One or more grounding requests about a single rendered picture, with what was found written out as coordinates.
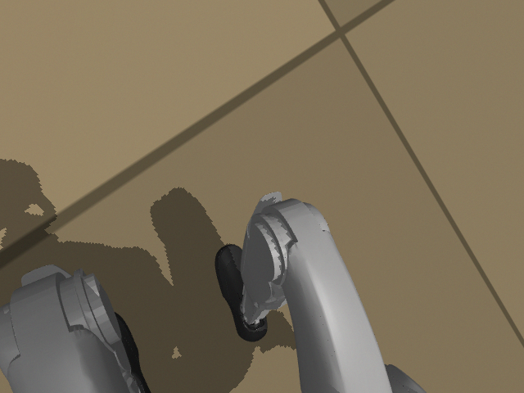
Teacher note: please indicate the right robot hand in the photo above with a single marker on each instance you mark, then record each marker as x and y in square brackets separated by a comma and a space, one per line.
[401, 382]

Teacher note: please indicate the right robot foot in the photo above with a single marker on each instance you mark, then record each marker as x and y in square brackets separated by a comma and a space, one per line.
[228, 271]

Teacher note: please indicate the left robot foot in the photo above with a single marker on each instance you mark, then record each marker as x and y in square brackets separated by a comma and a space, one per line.
[132, 353]

